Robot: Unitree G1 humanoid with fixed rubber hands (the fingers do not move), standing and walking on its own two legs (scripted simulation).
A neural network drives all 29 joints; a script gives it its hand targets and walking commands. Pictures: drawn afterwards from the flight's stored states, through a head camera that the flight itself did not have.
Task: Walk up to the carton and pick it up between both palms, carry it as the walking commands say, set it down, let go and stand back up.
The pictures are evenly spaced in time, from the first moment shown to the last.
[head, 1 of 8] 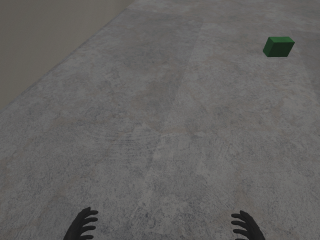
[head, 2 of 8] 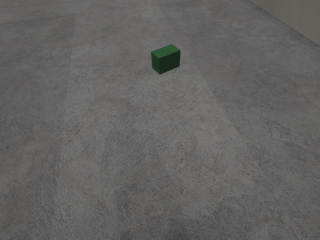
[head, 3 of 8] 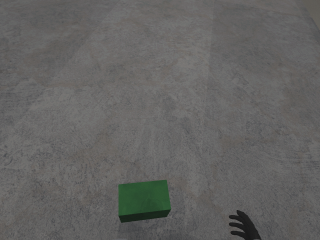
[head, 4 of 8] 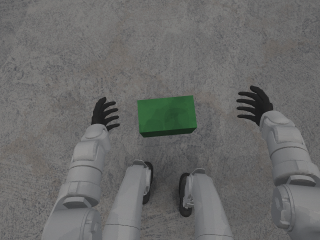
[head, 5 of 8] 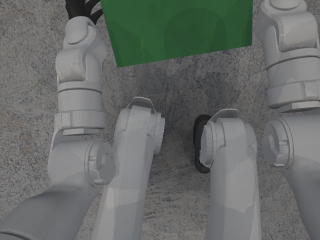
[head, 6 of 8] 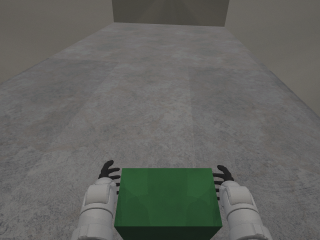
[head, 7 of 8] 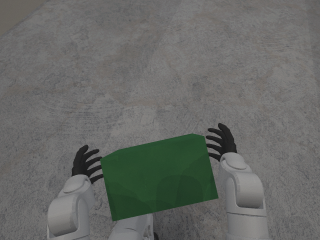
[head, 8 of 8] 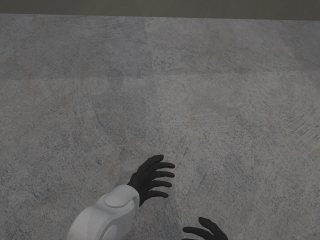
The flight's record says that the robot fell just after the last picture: yes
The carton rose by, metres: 0.65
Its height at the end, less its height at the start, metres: -0.02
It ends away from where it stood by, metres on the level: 4.81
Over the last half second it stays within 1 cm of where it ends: yes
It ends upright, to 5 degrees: no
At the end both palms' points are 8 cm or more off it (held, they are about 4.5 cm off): yes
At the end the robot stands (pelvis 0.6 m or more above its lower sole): yes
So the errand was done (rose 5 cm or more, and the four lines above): no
